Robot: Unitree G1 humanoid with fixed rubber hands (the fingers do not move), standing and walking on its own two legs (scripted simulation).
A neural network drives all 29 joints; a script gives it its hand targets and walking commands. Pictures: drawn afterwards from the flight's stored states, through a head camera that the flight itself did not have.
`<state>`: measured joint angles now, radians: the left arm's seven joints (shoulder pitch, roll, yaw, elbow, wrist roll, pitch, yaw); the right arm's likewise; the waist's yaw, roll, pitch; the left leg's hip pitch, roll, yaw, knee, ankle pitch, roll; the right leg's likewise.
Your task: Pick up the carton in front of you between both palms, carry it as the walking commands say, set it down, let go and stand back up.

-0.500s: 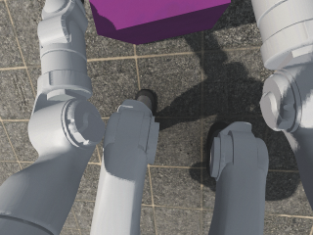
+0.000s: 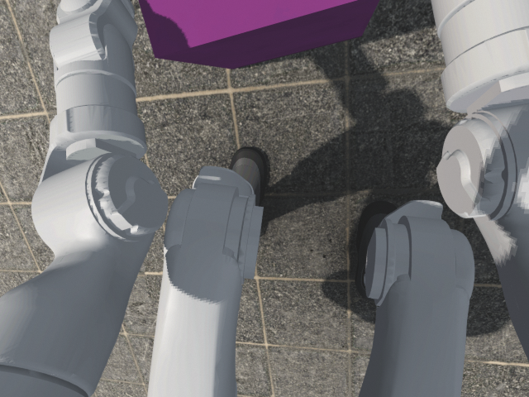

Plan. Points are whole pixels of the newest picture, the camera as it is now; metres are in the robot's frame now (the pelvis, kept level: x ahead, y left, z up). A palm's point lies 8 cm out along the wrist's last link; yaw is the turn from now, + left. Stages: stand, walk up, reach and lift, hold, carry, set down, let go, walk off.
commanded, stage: set down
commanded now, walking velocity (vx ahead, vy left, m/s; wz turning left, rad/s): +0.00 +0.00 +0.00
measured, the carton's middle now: out of the picture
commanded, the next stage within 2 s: let go in 1.36 s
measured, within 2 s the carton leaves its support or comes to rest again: neither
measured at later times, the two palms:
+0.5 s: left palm out of the picture +0.51 +0.30 -0.15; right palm out of the picture +0.63 -0.05 -0.15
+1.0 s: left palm out of the picture +0.51 +0.30 +0.01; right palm out of the picture +0.64 -0.06 +0.01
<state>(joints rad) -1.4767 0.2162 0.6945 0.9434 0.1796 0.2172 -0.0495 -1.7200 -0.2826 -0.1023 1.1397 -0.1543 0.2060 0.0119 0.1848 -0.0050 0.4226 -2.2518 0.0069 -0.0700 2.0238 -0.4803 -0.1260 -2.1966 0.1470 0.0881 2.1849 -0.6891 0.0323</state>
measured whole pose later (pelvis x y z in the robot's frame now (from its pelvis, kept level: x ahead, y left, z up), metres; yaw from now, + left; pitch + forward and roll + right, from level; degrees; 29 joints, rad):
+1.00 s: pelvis +0.01 +0.02 +0.11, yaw +0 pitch +48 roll +1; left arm -1.31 0.19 0.46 0.72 -0.07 0.29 0.14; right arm -1.63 -0.49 0.00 1.03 0.02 0.33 0.02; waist 0.22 -0.04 0.11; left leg -2.09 0.01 -0.04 1.63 -0.38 -0.05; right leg -2.01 0.05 0.06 1.76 -0.59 0.03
